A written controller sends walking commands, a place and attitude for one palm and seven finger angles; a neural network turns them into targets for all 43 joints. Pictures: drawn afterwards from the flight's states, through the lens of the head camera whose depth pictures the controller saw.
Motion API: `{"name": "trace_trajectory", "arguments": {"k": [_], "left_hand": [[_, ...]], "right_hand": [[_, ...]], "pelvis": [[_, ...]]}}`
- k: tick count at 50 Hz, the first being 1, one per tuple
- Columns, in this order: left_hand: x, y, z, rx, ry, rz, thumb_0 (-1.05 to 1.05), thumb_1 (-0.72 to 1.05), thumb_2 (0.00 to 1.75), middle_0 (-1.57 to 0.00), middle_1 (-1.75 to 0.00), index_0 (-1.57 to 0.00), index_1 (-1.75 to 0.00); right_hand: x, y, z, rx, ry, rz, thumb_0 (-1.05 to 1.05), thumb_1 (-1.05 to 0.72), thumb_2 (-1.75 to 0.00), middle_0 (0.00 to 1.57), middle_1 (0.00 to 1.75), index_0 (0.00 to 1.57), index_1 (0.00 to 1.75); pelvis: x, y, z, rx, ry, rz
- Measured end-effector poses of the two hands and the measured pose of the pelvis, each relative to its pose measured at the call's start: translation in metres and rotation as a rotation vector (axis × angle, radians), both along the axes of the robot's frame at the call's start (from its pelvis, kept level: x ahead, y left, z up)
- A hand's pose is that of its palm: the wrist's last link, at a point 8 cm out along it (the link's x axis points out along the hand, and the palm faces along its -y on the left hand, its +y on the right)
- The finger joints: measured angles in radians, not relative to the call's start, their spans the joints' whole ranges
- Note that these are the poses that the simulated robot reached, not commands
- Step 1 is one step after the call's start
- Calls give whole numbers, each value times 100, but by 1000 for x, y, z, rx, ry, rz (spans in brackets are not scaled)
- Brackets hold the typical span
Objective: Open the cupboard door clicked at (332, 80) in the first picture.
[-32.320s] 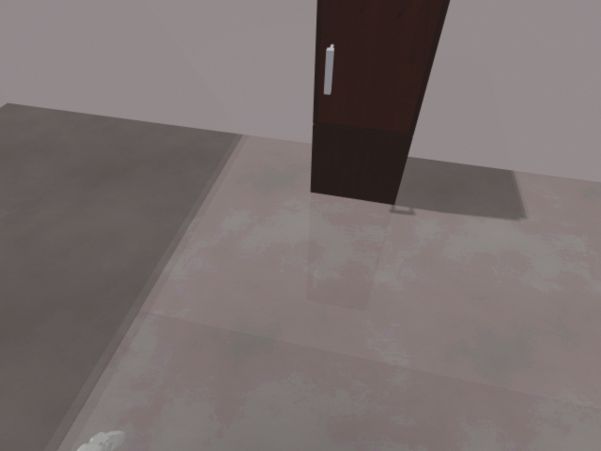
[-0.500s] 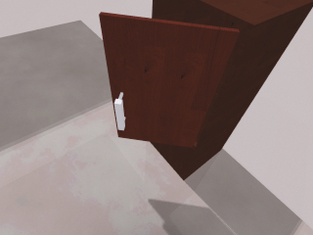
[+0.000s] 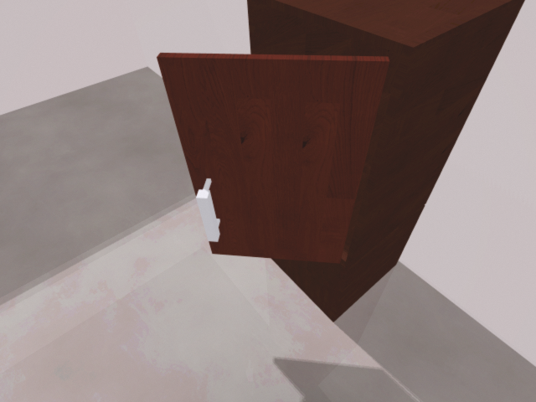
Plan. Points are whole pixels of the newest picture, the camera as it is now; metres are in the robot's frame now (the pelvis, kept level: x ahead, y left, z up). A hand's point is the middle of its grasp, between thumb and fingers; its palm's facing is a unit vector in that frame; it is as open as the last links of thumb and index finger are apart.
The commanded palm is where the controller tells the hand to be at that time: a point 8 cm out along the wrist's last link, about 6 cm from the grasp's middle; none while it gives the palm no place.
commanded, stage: look again from close up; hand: left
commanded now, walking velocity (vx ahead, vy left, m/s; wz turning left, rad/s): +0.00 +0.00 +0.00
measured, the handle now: (211, 210) +0.55 +0.18 -0.11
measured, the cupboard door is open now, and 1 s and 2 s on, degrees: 45 45 45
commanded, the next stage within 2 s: raise the hand with hooked fingers in 0.32 s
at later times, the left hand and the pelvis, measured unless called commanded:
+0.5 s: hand out of the picture +0.10 +0.18 -0.12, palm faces +0.19 -0.96 -0.22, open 7.4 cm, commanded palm +0.09 +0.22 -0.07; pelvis -0.01 -0.02 +0.00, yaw +0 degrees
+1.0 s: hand (150, 395) +0.15 +0.20 -0.08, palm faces +0.00 -1.00 -0.06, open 9.5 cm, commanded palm +0.13 +0.25 -0.07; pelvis -0.05 -0.03 -0.12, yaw +3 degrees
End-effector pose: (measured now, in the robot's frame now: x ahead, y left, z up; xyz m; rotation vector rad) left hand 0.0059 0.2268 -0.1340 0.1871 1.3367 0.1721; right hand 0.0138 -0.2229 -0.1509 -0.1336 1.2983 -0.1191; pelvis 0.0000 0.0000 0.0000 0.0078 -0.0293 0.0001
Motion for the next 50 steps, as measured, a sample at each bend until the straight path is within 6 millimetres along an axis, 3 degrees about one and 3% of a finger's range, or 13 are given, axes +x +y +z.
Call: {"name": "trace_trajectory", "arguments": {"k": [10,22,24,29,32,34,37,40,43,46,50], "left_hand": [[34,5,8,30,-77,-35,0,91,90,-20,-29,-20,-30],[34,-2,5,26,-69,-32,0,90,90,-20,-29,-20,-30],[55,0,23,12,-250,67,1,90,90,-20,-30,-21,-30],[126,4,107,34,-853,98,1,86,88,-21,-32,-21,-32],[151,2,128,-10,-1103,30,1,82,87,-21,-35,-21,-35],[154,-3,125,-58,-1219,-35,1,78,85,-21,-37,-21,-38],[141,-10,101,-126,-1293,-156,0,72,82,-21,-41,-21,-41],[121,-10,68,-173,-1277,-240,0,65,80,-22,-46,-22,-46],[107,1,44,-183,-1265,-214,1,58,77,-23,-50,-23,-50],[106,15,44,-152,-1307,-175,1,51,74,-24,-54,-24,-55],[125,24,61,-134,-1353,-212,1,42,70,-24,-60,-24,-60]], "right_hand": [[2,-15,4,-14,2,6,1,-91,-90,20,30,20,30],[4,-42,12,-64,25,15,1,-91,-90,20,30,20,30],[15,-45,19,-84,-71,13,1,-91,-90,20,30,20,30],[66,-52,36,-108,-407,43,1,-91,-90,20,30,20,30],[100,-55,46,-107,-582,68,1,-90,-90,20,30,20,30],[120,-57,53,-111,-679,99,1,-90,-90,20,30,20,30],[144,-60,55,-123,-792,168,1,-90,-90,20,30,20,30],[161,-61,44,-142,-853,225,1,-90,-90,20,30,20,30],[171,-58,25,-155,-861,249,1,-90,-90,20,30,20,30],[171,-47,4,-147,-827,252,1,-90,-90,20,30,20,30],[156,-27,-23,-103,-738,237,1,-90,-90,20,30,20,30]], "pelvis": [[-1,-9,3,8,-1,-5],[-2,-20,4,2,1,0],[-4,-21,3,4,3,3],[-13,-22,-4,2,27,41],[-24,-25,-16,11,88,38],[-31,-29,-29,18,134,27],[-41,-33,-53,19,192,25],[-47,-35,-80,16,249,27],[-51,-36,-103,3,274,33],[-53,-35,-117,-20,279,40],[-55,-30,-121,-46,289,50]]}}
